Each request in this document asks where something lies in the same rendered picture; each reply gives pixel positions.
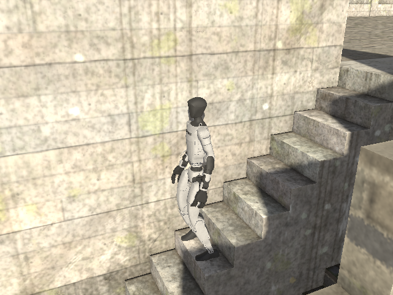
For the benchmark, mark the left robot foot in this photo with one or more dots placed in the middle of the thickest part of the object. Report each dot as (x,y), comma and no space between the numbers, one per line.
(206,256)

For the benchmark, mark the robot left forearm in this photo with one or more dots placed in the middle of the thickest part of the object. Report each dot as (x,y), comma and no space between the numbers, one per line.
(208,168)

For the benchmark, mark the left robot upper arm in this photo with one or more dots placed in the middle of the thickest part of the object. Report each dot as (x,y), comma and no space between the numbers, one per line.
(205,138)

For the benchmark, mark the robot right hand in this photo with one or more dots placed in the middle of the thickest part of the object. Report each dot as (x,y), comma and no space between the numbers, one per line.
(178,170)

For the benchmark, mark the robot right forearm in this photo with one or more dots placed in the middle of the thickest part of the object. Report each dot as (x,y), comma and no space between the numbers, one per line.
(183,163)

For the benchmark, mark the right robot thigh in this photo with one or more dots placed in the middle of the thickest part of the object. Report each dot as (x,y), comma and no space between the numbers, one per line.
(183,188)

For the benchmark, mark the robot left hand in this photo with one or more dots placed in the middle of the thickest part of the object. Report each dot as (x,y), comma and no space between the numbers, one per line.
(201,196)

